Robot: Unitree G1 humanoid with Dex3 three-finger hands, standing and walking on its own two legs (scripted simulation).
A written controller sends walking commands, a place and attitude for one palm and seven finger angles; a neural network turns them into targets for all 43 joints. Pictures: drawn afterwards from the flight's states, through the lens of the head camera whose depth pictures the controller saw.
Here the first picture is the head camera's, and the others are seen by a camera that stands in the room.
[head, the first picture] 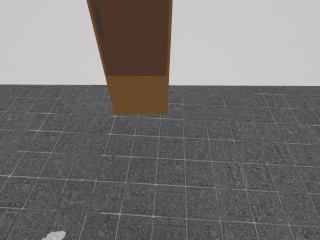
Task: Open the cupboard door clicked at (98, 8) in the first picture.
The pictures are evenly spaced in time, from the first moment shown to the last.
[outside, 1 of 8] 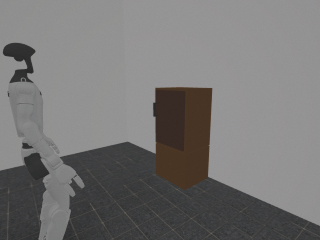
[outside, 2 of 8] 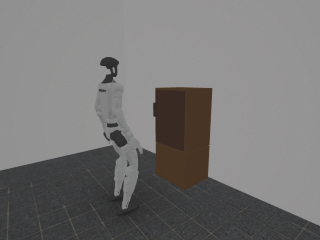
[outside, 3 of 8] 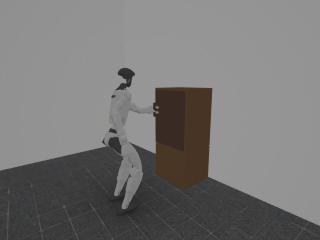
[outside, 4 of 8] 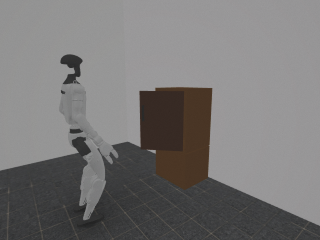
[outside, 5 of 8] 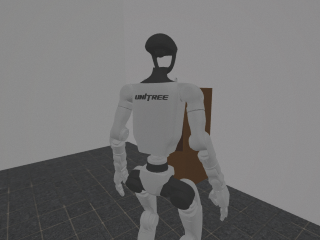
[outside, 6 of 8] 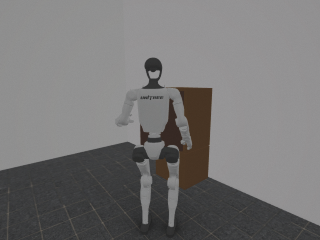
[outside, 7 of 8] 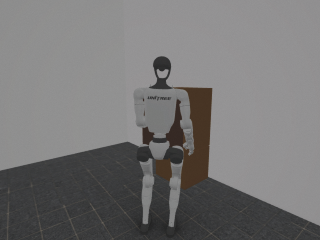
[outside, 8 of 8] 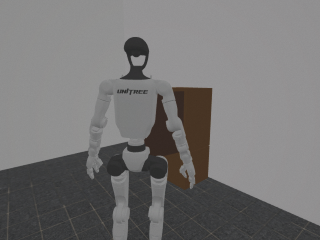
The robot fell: no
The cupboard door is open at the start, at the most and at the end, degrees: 0 82 81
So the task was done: yes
